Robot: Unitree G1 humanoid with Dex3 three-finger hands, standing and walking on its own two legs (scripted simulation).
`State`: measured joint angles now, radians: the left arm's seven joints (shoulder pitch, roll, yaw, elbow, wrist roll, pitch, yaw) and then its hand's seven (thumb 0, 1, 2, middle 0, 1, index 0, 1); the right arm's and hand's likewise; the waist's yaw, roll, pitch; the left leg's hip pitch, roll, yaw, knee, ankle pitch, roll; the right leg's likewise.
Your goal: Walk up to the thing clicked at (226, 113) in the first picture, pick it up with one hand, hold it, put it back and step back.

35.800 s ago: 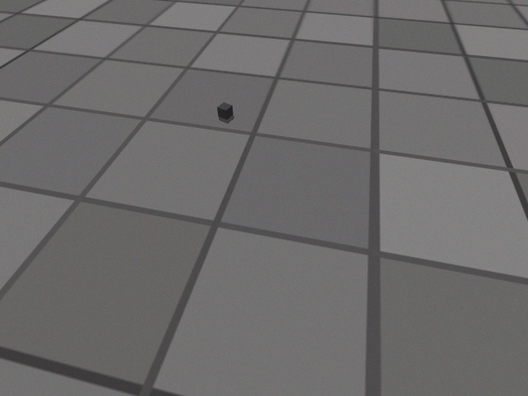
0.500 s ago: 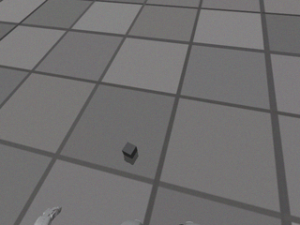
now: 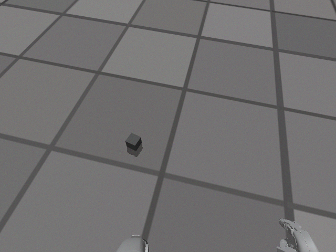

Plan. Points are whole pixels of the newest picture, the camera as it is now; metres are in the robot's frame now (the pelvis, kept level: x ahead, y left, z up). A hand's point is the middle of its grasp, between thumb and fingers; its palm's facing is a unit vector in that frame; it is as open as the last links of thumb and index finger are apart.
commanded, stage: step back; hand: left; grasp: from above
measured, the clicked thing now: (133, 141) +0.79 +0.25 -0.72
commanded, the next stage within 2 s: stand in 1.84 s
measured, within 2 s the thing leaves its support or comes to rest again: neither
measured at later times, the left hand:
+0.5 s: hand out of the picture -0.04 +0.26 -0.14, palm faces +0.07 -0.93 -0.36, open 7.4 cm
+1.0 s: hand out of the picture -0.24 +0.24 -0.13, palm faces +0.07 -0.91 -0.41, open 7.4 cm
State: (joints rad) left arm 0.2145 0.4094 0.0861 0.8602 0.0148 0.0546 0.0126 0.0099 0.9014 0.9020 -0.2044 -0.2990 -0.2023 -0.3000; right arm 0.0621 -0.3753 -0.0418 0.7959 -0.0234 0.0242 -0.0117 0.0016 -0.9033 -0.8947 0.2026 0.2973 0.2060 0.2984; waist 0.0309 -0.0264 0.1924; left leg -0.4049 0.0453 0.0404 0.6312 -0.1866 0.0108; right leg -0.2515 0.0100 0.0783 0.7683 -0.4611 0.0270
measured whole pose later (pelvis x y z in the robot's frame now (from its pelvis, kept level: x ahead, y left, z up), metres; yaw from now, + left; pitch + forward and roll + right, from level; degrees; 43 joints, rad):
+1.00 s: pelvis -0.28 -0.04 +0.01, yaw +4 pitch -2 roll +0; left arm 0.24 0.38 0.07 0.93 0.05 0.00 -0.01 0.01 0.90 0.90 -0.21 -0.30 -0.21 -0.30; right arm 0.25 -0.40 -0.06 0.98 -0.03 0.02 0.01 0.00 -0.91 -0.90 0.20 0.30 0.20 0.30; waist 0.02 0.03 0.06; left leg -0.27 -0.02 -0.05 0.64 -0.40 -0.01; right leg -0.23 -0.04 -0.01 0.63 -0.37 0.01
